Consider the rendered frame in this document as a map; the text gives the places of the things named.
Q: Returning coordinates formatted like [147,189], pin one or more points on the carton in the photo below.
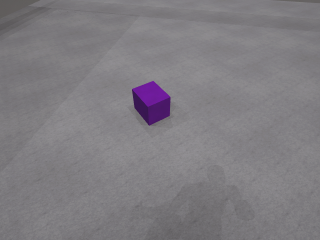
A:
[151,102]

